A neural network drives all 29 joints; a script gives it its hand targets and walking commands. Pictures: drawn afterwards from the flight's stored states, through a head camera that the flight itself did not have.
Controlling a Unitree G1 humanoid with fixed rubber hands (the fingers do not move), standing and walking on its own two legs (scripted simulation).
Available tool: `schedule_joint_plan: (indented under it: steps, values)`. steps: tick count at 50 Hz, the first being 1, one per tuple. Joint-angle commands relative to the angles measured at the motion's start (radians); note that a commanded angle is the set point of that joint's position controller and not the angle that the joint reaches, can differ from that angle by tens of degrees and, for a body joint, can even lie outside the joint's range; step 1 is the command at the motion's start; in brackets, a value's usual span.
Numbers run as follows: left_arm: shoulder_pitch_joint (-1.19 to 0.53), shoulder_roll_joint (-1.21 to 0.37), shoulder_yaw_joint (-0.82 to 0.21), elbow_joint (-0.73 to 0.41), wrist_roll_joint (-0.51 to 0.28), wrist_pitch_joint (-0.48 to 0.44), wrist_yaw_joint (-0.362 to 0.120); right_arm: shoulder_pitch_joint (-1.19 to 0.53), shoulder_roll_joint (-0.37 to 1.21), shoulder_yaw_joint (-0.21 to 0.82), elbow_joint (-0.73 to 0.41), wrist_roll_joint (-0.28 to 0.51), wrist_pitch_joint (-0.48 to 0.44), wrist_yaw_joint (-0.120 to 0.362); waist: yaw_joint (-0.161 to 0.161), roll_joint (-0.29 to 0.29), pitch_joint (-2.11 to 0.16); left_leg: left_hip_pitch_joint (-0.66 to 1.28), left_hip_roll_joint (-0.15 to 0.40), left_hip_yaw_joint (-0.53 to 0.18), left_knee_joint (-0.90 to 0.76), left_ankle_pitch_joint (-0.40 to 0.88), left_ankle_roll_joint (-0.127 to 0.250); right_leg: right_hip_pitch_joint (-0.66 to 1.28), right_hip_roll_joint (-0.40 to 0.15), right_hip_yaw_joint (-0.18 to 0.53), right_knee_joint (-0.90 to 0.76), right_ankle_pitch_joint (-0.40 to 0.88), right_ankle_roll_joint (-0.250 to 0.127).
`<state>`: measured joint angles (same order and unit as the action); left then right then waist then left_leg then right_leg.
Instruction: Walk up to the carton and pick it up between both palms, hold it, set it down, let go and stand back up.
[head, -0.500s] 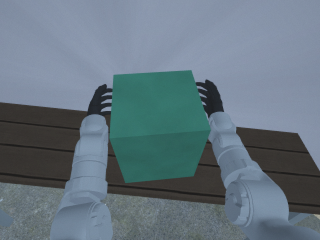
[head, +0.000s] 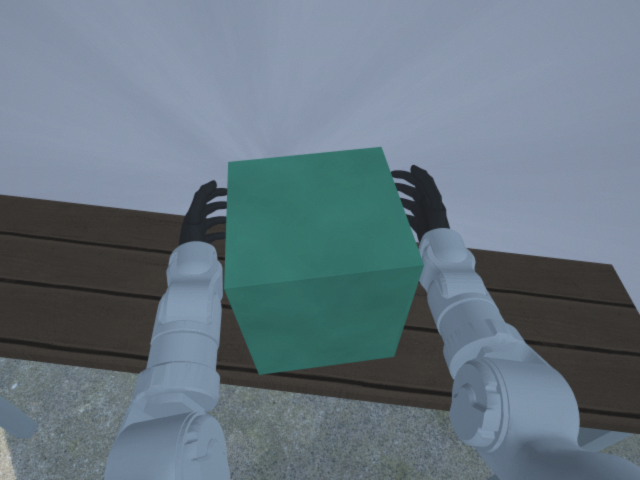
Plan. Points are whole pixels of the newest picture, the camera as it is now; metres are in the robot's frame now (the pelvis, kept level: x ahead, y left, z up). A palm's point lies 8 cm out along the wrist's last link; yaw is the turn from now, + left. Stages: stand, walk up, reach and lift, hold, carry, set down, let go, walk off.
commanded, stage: set down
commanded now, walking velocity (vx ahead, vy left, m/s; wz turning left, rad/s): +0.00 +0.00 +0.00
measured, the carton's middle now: (317, 266) +0.41 +0.04 +0.04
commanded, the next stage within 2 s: none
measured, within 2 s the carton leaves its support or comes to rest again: rests again in 1.94 s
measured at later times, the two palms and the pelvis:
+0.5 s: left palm (201, 252) +0.37 +0.19 +0.09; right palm (429, 228) +0.43 -0.10 +0.12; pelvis +0.00 +0.00 +0.00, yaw +0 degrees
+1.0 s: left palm (203, 256) +0.37 +0.19 +0.08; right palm (429, 230) +0.43 -0.10 +0.11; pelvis +0.00 +0.00 +0.00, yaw +0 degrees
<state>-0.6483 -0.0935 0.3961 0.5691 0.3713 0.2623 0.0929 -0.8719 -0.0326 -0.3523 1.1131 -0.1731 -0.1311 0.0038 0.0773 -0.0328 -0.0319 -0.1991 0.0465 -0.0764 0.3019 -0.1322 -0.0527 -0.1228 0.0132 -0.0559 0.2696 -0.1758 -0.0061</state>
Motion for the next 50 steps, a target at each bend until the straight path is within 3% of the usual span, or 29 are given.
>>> schedule_joint_plan:
  steps: [1, 50]
  values:
    - [-0.581, -0.537, -0.234, -0.058, -0.037, -0.115, -0.067, -0.536, 0.417, 0.09, -0.048, -0.065, -0.042, 0.158, 0.041, 0.078, -0.475, 0.27, -0.023, 0.172, 0.046, 0.465, -0.009, -0.087, 0.032, -0.074, -0.039, 0.106, -0.008]
    - [-0.455, -0.494, -0.091, -0.013, 0.053, -0.186, -0.082, -0.381, 0.461, -0.025, -0.042, -0.187, -0.054, 0.179, 0.038, 0.029, -0.397, 0.17, -0.038, 0.206, 0.008, 0.381, 0.023, -0.028, 0.024, -0.059, -0.014, 0.156, 0.012]
